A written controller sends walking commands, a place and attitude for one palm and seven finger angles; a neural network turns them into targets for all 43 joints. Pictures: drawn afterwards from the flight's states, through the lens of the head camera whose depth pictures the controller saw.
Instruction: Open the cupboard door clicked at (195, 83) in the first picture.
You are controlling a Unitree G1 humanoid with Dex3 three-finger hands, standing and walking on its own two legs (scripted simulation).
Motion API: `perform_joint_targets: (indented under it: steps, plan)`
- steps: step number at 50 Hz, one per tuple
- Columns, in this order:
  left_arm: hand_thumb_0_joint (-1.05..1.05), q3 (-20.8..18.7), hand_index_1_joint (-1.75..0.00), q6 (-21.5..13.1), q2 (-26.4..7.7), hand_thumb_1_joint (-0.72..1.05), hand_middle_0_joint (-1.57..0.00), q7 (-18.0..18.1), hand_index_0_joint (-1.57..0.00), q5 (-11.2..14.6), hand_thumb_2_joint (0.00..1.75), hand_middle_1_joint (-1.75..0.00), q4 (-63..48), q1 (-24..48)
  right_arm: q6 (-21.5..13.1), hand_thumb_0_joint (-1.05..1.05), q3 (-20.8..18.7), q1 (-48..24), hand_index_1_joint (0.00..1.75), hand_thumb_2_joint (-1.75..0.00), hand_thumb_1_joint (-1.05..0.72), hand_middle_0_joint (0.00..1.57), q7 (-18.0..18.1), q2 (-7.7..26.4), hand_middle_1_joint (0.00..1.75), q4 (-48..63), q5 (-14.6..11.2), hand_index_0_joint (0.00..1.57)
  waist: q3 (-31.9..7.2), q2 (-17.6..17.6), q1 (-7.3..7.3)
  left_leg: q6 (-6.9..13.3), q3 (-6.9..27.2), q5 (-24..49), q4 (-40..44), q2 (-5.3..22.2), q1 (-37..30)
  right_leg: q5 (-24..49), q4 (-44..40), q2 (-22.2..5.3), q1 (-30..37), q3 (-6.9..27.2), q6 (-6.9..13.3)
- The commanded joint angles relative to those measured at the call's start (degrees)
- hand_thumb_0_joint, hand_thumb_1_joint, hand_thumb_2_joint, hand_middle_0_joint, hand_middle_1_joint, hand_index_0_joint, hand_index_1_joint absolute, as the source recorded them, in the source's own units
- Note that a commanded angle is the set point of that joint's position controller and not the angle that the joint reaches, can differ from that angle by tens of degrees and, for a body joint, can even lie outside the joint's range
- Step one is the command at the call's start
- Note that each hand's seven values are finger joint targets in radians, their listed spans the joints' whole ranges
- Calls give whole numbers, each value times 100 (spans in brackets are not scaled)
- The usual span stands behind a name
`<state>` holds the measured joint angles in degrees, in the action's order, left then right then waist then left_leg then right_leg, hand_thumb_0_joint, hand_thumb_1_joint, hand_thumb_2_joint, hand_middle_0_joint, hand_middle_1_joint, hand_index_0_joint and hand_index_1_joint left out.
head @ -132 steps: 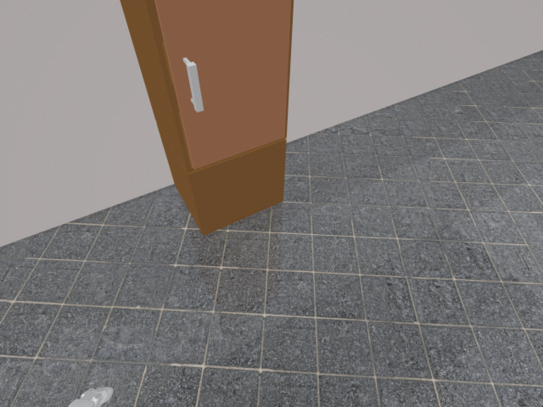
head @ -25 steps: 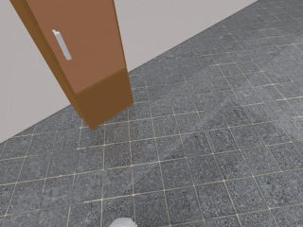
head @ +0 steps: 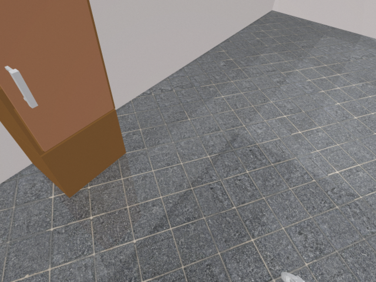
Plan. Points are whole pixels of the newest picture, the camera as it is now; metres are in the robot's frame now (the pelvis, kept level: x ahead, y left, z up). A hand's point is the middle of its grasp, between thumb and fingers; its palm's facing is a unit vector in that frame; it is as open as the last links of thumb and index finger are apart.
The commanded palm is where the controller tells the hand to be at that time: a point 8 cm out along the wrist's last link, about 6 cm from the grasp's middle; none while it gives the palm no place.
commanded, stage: walk to a spot facing it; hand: left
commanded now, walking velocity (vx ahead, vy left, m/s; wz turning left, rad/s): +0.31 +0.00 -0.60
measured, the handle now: (21, 87) +0.64 +0.67 -0.01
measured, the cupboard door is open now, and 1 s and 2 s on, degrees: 0 0 0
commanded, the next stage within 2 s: none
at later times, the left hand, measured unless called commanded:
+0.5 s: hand (146, 215) +0.32 +0.16 -0.18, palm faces -0.38 -0.92 -0.12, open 7.4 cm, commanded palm none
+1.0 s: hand (173, 166) +0.49 +0.11 -0.16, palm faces -0.51 -0.81 -0.29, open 7.3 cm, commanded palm none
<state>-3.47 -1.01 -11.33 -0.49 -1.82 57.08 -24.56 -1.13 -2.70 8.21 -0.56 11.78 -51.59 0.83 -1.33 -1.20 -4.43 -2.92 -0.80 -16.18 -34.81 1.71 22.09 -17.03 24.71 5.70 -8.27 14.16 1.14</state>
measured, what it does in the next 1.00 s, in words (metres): walks ahead, turning right: left foot, then right foot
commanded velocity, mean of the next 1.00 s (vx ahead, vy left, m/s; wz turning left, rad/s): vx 0.27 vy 0.00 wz -0.60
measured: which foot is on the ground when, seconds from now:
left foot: up 0.00-0.00, down 0.02-0.64, up 0.66-1.00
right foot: down 0.00-0.02, up 0.04-0.62, down 0.64-1.00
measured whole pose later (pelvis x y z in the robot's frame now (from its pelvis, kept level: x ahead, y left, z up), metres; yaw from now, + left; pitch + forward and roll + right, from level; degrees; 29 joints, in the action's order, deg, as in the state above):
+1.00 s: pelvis +0.36 -0.06 +0.00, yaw -38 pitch +1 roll +1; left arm -4.3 -3.0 -12.2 -0.3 -1.4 56.5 -18.4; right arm -1.5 -2.9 2.9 -0.3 11.1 -49.6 1.6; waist 2.7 1.9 -2.7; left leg -5.0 -1.5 -12.3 -52.1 8.9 36.0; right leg -18.5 26.9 4.2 -9.5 2.6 4.2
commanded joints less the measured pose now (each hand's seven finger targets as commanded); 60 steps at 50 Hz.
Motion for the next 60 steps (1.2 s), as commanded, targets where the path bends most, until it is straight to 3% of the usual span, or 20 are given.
perform_joint_targets:
  steps: [1,3,7,10,23,29,30,31,32,33,36,39,45,52,54,55,56,57,58,60]
  plan:
    - [0,-188,-30,-114,-484,90,-20,-21,-20,148,90,-30,-685,412,-270,0,-411,1858,30,-90,-90,20,201,1693,30,-55,49,20,-563,2152,1042,610,2747,-1754,2091,2369,-3620,-1614,2980,152,-3355,-587,79]
    - [0,-268,-30,-116,-699,90,-20,-69,-20,36,90,-30,-769,675,-195,0,-307,1205,30,-90,-90,20,168,1382,30,233,41,20,364,996,729,1019,2965,-2413,2647,2643,-1994,-1158,4093,-541,-3322,-911,-54]
    - [0,-292,-30,95,-461,90,-20,-228,-20,-55,90,-30,-490,580,-345,0,-60,816,30,-90,-90,20,201,575,30,107,32,20,960,912,293,360,716,-568,2646,1605,-896,327,4639,-919,-2959,-1191,-171]
    - [0,-268,-30,187,-306,90,-20,-217,-20,-40,90,-30,-445,542,-431,0,-23,1254,30,-90,-90,20,256,440,30,-120,-7,20,724,932,270,88,-73,1102,2375,1431,-1311,818,4812,-910,-3112,-1252,-238]
    - [0,-53,-30,198,-56,90,-20,-276,-20,4,90,-30,-897,2550,-384,0,15,2618,30,-90,-90,20,317,358,30,-891,88,20,1114,761,832,611,-1119,3759,2007,1708,-2957,670,2640,-868,-3693,-2247,-84]
    - [0,-171,-30,26,-382,90,-20,-179,-20,-25,90,-30,-563,1292,-304,0,-105,2312,30,-90,-90,20,280,772,30,-780,24,20,67,1232,110,422,-1887,6852,-467,1674,-2791,176,1130,-81,-1097,-2793,469]
    - [0,-271,-30,-54,-668,90,-20,-155,-20,-35,90,-30,-336,536,-297,0,-106,2064,30,-90,-90,20,234,819,30,-643,-20,20,-353,1134,-276,313,-1858,5841,-1674,1711,-1845,613,637,-281,437,-2544,621]
    - [0,-373,-30,-100,-1235,90,-20,-102,-20,-26,90,-30,-183,-133,-285,0,-67,1994,30,-90,-90,20,161,551,30,-454,-131,20,-1063,65,-555,117,-1789,1891,-3495,1155,-3,1306,408,-1626,2365,-731,1212]
    - [0,-445,-30,-117,-1650,90,-20,-9,-20,116,90,-30,-141,-418,-342,0,-45,1807,30,-90,-90,20,195,248,30,-188,-151,20,-1663,-620,-418,-140,-1163,-1878,-5396,266,1589,2988,98,-3013,3284,2035,1993]
    - [0,-458,-30,-54,-1628,90,-20,78,-20,198,90,-30,-224,-197,-336,0,-114,1251,30,-90,-90,20,237,479,30,-44,-115,20,-1161,199,-432,71,-251,-1484,-5521,511,1820,2686,-267,-3045,2620,1746,2093]
    - [0,-273,-30,-168,-1036,90,-20,112,-20,168,90,-30,-402,806,-206,0,-111,1155,30,-90,-90,20,170,278,30,-109,13,20,122,439,285,-26,28,-357,-4513,1015,1442,2508,-648,-2377,353,378,1047]
    - [0,-227,-30,-298,-888,90,-20,102,-20,67,90,-30,-379,1048,-57,0,-117,1380,30,-90,-90,20,158,103,30,-175,51,20,376,276,669,-113,-98,-288,-3650,967,867,2844,-760,-1871,-832,-409,1093]
    - [0,-223,-30,-339,-810,90,-20,50,-20,77,90,-30,-347,657,-52,0,-116,294,30,-90,-90,20,38,193,30,255,63,20,409,-809,457,-242,-190,531,-2368,731,1315,3086,-580,-1308,-552,-397,941]
    - [0,-289,-30,-183,-1036,90,-20,148,-20,69,90,-30,-423,187,-140,0,-42,-840,30,-90,-90,20,57,314,30,685,0,20,0,-857,64,-115,-445,115,-418,150,752,4715,292,-1393,634,207,779]
    - [0,-318,-30,-142,-1099,90,-20,184,-20,89,90,-30,-524,425,-161,0,-96,-171,30,-90,-90,20,149,505,30,503,-10,20,-346,-689,441,-49,-486,641,625,19,-536,4806,1033,-1260,318,173,559]
    - [0,-313,-30,-127,-1061,90,-20,185,-20,157,90,-30,-572,535,-174,0,-153,539,30,-90,-90,20,196,798,30,302,31,20,-799,-422,767,61,-292,1806,1070,448,-2005,3883,1799,-987,-408,-60,299]
    - [0,-265,-30,-123,-722,90,-20,140,-20,264,90,-30,-631,344,-208,0,-288,1119,30,-90,-90,20,225,1415,30,172,95,20,-1407,1099,896,679,1298,4065,775,2169,-3732,462,3340,-201,-1996,-747,-69]
    - [0,-215,-30,-154,-654,90,-20,130,-20,222,90,-30,-595,96,-154,0,-259,1413,30,-90,-90,20,220,1557,30,114,30,20,-1710,1594,866,1273,1880,5880,625,3163,-3888,-2084,4852,-246,-2468,-1025,-229]
    - [0,-242,-30,-68,-866,90,-20,162,-20,171,90,-30,-536,33,-83,0,-167,1090,30,-90,-90,20,174,1259,30,261,-24,20,-1274,932,719,1305,1243,5341,740,2967,-3136,-1900,5161,-599,-2328,-957,-279]
    - [0,-318,-30,68,-762,90,-20,73,-20,79,90,-30,-579,477,-118,0,-57,356,30,-90,-90,20,228,888,30,374,20,20,-297,1162,531,1022,759,3606,1318,2477,-1724,-1312,5381,-778,-2394,-1120,-411]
